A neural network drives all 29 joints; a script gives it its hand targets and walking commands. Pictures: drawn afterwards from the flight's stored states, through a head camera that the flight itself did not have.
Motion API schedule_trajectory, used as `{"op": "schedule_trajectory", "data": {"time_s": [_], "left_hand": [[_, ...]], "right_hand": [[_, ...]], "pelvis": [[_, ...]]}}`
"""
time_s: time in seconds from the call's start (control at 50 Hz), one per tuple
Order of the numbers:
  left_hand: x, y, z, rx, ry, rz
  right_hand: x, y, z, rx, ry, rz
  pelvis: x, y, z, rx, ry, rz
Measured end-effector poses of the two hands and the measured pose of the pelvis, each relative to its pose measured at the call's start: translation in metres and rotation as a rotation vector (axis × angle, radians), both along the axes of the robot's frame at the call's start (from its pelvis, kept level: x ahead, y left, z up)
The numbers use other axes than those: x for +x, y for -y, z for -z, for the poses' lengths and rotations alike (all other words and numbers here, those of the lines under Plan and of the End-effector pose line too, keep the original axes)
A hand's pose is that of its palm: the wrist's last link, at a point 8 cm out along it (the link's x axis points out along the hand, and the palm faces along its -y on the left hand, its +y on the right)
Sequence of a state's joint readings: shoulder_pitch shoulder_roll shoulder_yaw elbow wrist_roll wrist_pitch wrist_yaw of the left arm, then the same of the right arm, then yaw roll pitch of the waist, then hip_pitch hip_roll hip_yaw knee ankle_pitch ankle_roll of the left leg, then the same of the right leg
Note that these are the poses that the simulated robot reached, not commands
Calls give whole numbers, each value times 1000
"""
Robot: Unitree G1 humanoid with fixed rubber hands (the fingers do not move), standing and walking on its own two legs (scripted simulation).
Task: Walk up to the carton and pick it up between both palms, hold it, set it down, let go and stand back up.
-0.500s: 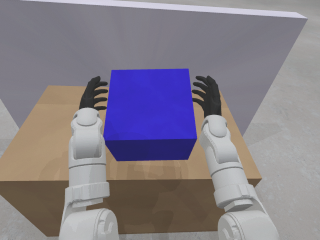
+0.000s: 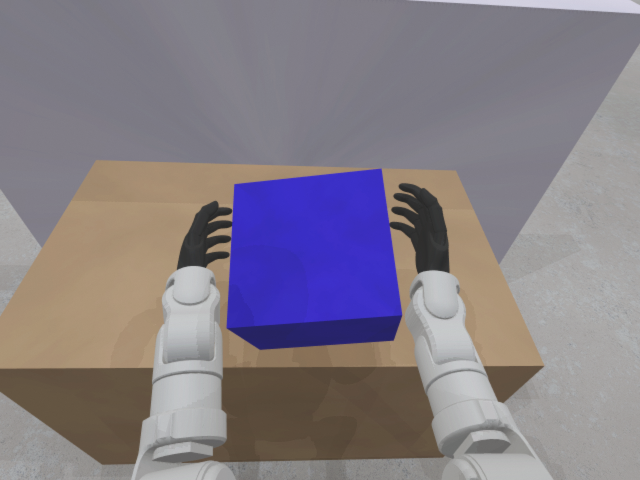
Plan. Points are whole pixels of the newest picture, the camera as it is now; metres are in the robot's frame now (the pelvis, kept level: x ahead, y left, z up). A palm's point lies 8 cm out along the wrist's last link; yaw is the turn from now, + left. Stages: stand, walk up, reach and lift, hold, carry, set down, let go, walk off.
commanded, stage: set down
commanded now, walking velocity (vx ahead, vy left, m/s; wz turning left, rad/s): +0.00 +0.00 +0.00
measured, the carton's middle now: (316, 265) +0.40 +0.00 +0.05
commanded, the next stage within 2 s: none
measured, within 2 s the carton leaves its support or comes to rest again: neither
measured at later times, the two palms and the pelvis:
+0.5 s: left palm (199, 267) +0.37 +0.15 +0.08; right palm (421, 257) +0.36 -0.14 +0.10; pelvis +0.00 -0.01 +0.00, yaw +0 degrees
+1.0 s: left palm (208, 268) +0.39 +0.15 +0.05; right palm (415, 259) +0.38 -0.14 +0.08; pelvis +0.01 +0.00 +0.00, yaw -2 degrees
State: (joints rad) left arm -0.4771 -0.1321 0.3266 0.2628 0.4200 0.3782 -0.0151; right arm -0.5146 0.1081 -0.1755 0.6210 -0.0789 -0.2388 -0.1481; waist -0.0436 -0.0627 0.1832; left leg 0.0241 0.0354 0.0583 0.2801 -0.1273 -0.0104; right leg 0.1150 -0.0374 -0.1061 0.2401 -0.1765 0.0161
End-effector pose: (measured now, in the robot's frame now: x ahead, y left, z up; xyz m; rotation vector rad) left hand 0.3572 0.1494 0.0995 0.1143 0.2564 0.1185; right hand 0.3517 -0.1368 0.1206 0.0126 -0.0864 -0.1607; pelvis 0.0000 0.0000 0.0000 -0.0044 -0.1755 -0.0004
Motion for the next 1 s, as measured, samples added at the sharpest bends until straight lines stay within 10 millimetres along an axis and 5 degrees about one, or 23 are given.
{"op": "schedule_trajectory", "data": {"time_s": [0.24, 0.46, 0.66, 1.0], "left_hand": [[19, 7, -3, 4, 23, 26], [10, -3, 24, -14, -42, -10], [25, 8, 12, -11, -22, 17], [34, 2, 49, -36, -41, 1]], "right_hand": [[11, 7, -4, 5, 14, 25], [13, -3, 19, -13, -56, -2], [14, 8, 18, -4, -69, 53], [29, -1, 42, -10, -134, 43]], "pelvis": [[9, 4, -1, 1, -51, 4], [5, 7, -2, -7, -89, 6], [0, 5, -2, -3, -120, 17], [9, 3, -3, -2, -193, 38]]}}
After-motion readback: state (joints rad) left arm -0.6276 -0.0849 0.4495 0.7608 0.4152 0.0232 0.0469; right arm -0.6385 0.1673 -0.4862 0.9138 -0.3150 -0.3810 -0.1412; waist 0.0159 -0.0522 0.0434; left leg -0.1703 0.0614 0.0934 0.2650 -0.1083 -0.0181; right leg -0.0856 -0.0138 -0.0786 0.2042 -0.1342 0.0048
